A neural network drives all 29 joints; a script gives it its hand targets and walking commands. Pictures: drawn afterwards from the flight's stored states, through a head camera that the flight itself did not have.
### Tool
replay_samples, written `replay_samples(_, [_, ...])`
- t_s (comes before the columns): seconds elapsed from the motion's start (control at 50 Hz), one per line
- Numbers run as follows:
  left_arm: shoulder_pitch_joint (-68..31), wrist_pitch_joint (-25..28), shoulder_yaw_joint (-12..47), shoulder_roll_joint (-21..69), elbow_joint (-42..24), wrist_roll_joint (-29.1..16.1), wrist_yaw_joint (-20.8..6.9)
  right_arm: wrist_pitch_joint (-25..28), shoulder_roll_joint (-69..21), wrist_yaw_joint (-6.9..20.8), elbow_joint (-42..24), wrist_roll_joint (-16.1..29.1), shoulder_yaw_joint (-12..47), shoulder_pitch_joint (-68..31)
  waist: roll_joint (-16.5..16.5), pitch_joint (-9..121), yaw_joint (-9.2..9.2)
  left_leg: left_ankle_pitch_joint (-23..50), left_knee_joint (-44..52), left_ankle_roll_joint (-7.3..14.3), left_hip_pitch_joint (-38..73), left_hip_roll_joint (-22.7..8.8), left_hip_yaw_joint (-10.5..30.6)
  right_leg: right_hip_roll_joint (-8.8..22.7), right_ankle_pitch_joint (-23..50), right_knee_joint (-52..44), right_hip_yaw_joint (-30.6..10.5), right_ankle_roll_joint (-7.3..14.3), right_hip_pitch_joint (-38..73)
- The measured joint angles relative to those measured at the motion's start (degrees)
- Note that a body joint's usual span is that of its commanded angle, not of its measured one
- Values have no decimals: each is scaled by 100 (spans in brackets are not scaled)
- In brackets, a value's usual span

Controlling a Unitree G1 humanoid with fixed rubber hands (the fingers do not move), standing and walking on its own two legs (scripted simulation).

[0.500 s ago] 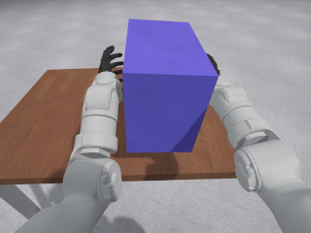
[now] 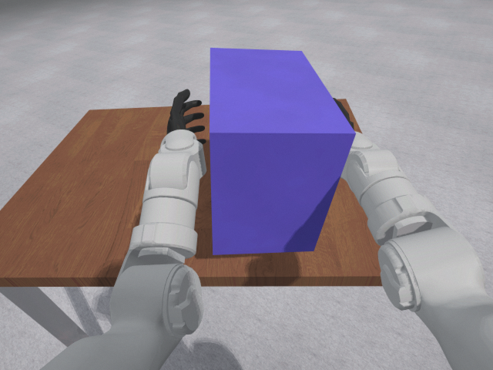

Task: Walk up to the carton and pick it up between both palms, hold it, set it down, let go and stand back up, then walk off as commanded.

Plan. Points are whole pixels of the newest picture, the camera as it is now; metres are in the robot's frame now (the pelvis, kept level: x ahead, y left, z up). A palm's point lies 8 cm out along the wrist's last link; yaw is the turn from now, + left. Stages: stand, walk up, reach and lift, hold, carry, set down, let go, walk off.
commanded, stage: set down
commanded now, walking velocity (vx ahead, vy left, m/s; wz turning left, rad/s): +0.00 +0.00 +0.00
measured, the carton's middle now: (260, 146) +0.44 +0.01 +0.18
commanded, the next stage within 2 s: none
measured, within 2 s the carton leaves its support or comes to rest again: rests again in 1.16 s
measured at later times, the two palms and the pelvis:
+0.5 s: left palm (193, 162) +0.41 +0.12 +0.18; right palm (340, 156) +0.44 -0.13 +0.15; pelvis +0.01 -0.01 +0.00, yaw +0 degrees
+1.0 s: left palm (195, 167) +0.41 +0.12 +0.16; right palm (339, 161) +0.45 -0.13 +0.14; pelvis +0.01 -0.02 +0.00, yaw +0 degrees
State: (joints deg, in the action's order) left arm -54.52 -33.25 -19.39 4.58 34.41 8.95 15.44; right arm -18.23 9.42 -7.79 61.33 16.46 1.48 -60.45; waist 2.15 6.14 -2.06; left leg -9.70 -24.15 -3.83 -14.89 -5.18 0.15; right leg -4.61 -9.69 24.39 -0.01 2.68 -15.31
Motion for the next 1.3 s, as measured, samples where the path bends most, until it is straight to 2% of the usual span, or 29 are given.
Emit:
replay_samples(0.26, [177, 335, -21, 107, 0, 0, 32, 191, -1, 70, 33, -70, -116, 49, 0, -141, -129, 60, 181, -18, 0, -18, 0, -26, -17, -14, 0, 79, -80])
replay_samples(0.56, [639, 555, -21, 251, 0, 0, 44, 307, 3, 63, 33, -70, 316, 386, 12, -77, -147, 33, 192, -71, 1, -75, 0, -84, -42, -21, 0, 136, -88])
replay_samples(0.78, [641, 657, -21, 265, 0, 0, 45, 414, 4, 97, 33, -104, 258, 398, 12, -26, -165, 36, 198, -71, 1, -84, 0, -93, -42, -21, 0, 136, -92])
replay_samples(0.92, [651, 805, -91, 334, 0, 1, 62, 559, 0, 211, 96, -236, 119, 401, 12, -165, -195, 41, 214, -82, 0, -84, 0, -93, -42, -21, 0, 137, -100])
replay_samples(1.3, [951, 1312, -98, 440, 0, 1, 62, 901, -31, 227, 97, -249, 130, 540, 12, -238, -230, 76, 306, -89, 1, -79, 0, -90, -42, -48, 0, 137, -127])
